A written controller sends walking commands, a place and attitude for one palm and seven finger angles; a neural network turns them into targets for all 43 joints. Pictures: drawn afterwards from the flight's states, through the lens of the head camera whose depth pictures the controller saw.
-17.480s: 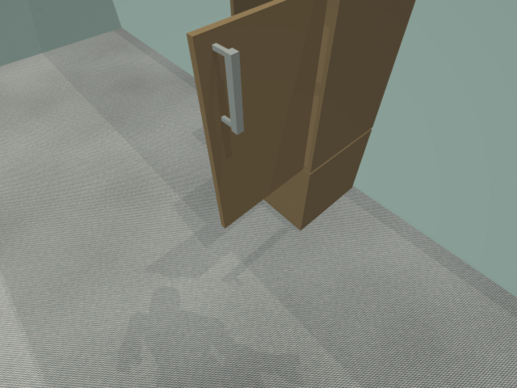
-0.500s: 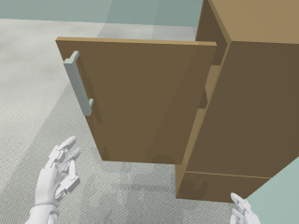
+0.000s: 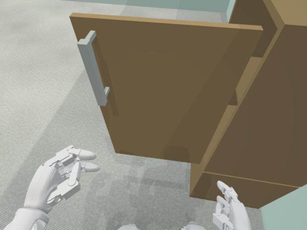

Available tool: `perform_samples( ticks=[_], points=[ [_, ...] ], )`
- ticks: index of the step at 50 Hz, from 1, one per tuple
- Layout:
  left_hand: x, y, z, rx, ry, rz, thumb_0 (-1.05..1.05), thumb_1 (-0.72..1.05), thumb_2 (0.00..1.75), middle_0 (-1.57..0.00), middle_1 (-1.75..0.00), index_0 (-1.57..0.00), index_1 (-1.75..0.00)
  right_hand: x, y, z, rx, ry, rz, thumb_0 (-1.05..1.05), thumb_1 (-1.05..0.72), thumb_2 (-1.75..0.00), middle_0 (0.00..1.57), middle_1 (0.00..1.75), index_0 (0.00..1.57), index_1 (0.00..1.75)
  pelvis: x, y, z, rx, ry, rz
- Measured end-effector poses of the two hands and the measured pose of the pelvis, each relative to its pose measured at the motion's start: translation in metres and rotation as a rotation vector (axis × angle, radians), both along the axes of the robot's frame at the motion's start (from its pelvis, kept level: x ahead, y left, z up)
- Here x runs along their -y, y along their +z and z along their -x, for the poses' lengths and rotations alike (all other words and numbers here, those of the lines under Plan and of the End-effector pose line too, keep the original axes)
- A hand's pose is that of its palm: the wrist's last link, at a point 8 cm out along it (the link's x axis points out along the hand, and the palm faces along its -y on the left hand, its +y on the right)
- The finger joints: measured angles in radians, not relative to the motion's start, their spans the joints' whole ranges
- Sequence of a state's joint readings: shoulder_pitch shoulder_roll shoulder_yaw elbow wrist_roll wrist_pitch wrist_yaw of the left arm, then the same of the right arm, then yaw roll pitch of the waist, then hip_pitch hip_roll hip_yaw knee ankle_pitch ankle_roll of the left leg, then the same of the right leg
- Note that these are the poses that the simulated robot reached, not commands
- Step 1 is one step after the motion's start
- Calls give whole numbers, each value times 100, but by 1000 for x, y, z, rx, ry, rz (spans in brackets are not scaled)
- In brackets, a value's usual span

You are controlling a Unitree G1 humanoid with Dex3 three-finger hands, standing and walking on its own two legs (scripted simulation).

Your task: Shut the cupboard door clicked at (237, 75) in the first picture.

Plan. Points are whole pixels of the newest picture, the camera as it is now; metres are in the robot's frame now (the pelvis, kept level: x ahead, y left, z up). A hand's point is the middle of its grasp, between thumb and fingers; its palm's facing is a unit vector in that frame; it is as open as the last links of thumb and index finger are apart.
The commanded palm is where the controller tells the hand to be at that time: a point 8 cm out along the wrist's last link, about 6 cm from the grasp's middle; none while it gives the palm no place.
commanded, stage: raise the hand and make a fist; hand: left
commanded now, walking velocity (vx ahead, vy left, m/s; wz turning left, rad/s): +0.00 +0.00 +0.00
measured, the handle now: (97, 71) +0.43 +0.17 +0.19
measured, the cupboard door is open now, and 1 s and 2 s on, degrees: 92 92 92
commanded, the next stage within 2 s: bring the fist close to the handle in 1.18 s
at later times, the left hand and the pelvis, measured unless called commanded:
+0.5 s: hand (64, 154) +0.23 +0.19 +0.15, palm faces -0.02 -1.00 -0.08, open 3.1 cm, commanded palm +0.20 +0.24 +0.16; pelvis +0.02 +0.00 +0.03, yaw +0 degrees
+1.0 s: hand (65, 131) +0.26 +0.19 +0.19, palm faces -0.01 -1.00 -0.09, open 3.1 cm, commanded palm +0.23 +0.23 +0.20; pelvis +0.02 -0.01 +0.05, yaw +0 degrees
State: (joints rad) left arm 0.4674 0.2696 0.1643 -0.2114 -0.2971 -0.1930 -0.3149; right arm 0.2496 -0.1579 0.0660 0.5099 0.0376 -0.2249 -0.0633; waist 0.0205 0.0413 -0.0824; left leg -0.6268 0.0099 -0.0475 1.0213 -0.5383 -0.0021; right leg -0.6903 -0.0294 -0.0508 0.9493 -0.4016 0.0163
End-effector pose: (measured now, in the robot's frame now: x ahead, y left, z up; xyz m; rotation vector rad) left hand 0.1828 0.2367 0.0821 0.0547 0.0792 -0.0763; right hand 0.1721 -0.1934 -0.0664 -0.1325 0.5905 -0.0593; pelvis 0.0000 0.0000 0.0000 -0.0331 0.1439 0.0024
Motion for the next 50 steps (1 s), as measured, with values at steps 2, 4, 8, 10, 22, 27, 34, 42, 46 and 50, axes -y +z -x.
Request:
perform_samples(
  ticks=[2, 4, 8, 10, 22, 27, 34, 42, 46, 50],
  points=[
    [-4, 7, -2, 2, 19, -4, 2, 90, 90, -74, -89, -74, -89, 2, 0, 10, -23, -17, 3, 2, -90, -90, 20, 30, 21, 31, -2, 4, -3, 2, -5, -4],
    [-8, 14, -4, 19, 35, -10, 2, 90, 90, -77, -93, -77, -93, 7, 0, 16, -40, -25, 17, 2, -90, -90, 20, 30, 21, 31, -4, 7, -5, 6, -6, -6],
    [-11, 25, -6, 55, 45, -13, 2, 90, 90, -85, -101, -85, -101, 22, 5, 20, -47, -38, 62, 2, -90, -90, 20, 30, 20, 31, -7, 11, -9, 14, -6, -7],
    [-11, 28, -7, 64, 41, -12, 2, 90, 90, -88, -105, -88, -105, 29, 11, 18, -36, -46, 84, 2, -90, -90, 20, 30, 20, 31, -8, 13, -10, 20, -6, -7],
    [-11, 64, -25, 135, 51, -27, 2, 90, 90, -111, -129, -110, -129, 31, 51, -24, 125, -27, 99, 2, -91, -90, 20, 30, 20, 30, -6, 27, -20, 78, -1, -6],
    [-11, 79, -32, 136, 52, -32, 2, 90, 90, -119, -138, -119, -139, 19, 58, -35, 150, 7, 66, 2, -91, -90, 20, 30, 20, 30, -3, 34, -24, 100, 1, -8],
    [-12, 101, -41, 152, 59, -50, 2, 90, 90, -127, -146, -127, -147, 13, 56, -37, 132, 33, 38, 2, -90, -90, 20, 30, 20, 30, 1, 41, -26, 129, 4, -14],
    [-13, 122, -56, 159, 61, -48, 2, 90, 90, -129, -149, -129, -150, 24, 53, -31, 99, 15, 41, 2, -90, -90, 20, 30, 20, 31, 6, 47, -26, 155, 3, -21],
    [-9, 120, -58, 137, 58, -37, 1, 90, 90, -130, -149, -130, -150, 32, 55, -28, 102, -7, 44, 2, -90, -90, 20, 30, 20, 31, 7, 48, -25, 160, -3, -24],
    [-4, 115, -55, 116, 58, -36, 2, 90, 90, -130, -150, -130, -150, 39, 57, -26, 109, -22, 55, 2, -91, -90, 20, 30, 20, 30, 9, 48, -25, 163, -8, -26]
  ],
)
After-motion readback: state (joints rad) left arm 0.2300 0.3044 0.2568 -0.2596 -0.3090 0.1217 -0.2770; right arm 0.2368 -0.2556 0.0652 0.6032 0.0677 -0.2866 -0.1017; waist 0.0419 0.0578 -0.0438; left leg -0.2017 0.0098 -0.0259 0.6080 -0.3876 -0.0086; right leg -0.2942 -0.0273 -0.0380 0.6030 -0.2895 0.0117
